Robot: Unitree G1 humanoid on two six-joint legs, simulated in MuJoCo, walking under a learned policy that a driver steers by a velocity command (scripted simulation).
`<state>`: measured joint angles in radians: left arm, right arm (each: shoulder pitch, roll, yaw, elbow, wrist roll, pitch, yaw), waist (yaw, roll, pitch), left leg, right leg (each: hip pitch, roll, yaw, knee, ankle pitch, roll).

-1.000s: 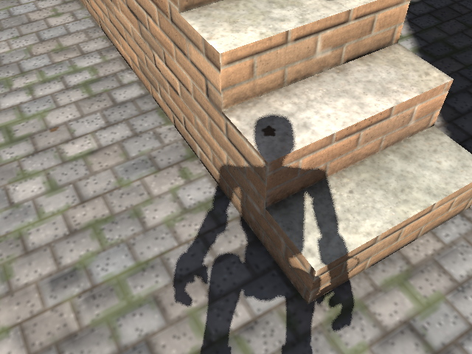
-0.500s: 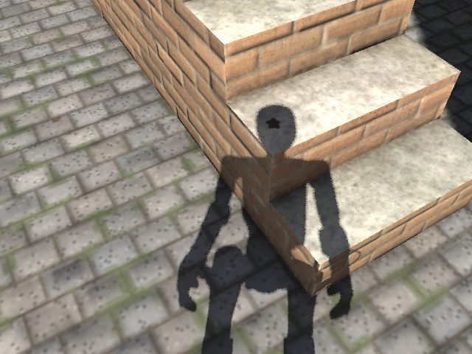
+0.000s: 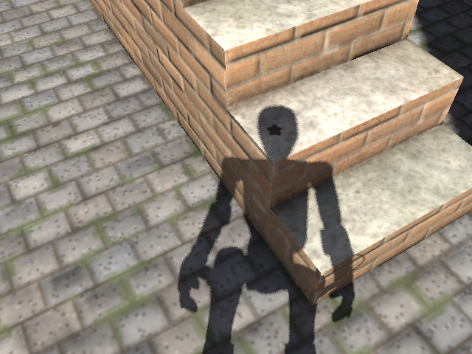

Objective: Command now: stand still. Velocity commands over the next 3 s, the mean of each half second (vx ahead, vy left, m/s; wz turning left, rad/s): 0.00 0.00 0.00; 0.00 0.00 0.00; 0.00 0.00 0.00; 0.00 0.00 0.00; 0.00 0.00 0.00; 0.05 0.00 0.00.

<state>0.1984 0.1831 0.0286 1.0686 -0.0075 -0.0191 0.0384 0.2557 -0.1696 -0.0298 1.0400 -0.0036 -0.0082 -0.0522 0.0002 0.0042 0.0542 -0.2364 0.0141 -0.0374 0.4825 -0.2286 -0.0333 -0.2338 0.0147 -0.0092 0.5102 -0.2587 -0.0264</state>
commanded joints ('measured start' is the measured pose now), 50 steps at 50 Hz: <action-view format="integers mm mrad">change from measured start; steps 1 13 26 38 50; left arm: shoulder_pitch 36 50 71 92 111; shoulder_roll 97 94 89 85 81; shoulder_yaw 15 12 8 5 3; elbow -21 -9 -3 0 1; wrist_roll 0 1 1 0 0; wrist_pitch -6 -5 -4 -5 -5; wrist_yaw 2 0 -1 -1 -1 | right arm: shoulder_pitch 56 61 72 81 90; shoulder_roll -82 -82 -80 -78 -76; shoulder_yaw -14 -12 -9 -7 -6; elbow -15 4 20 28 33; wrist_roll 0 1 3 3 4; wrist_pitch -5 -4 -4 -3 -2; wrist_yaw -3 -3 -4 -4 -5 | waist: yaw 0 1 1 1 1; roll -5 -4 -3 -3 -3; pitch -17 -13 -9 -6 -3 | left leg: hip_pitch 10 12 11 12 12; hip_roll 4 4 4 3 3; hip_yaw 4 5 6 5 5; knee -65 -64 -62 -59 -57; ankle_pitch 89 90 96 103 107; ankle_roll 30 28 28 27 27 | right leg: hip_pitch -15 -10 -5 -3 0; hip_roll -46 -45 -43 -42 -41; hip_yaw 50 47 43 40 37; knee -115 -120 -119 -117 -116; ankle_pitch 66 67 80 89 98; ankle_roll -28 -28 -26 -25 -23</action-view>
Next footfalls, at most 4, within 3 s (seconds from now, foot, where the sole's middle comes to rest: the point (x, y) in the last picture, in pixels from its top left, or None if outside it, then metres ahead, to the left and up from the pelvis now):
none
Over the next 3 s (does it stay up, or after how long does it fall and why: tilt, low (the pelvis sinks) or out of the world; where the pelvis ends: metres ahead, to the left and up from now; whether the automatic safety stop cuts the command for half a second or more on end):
stays up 0.03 0.00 0.00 its command is cut before an obstacle from the start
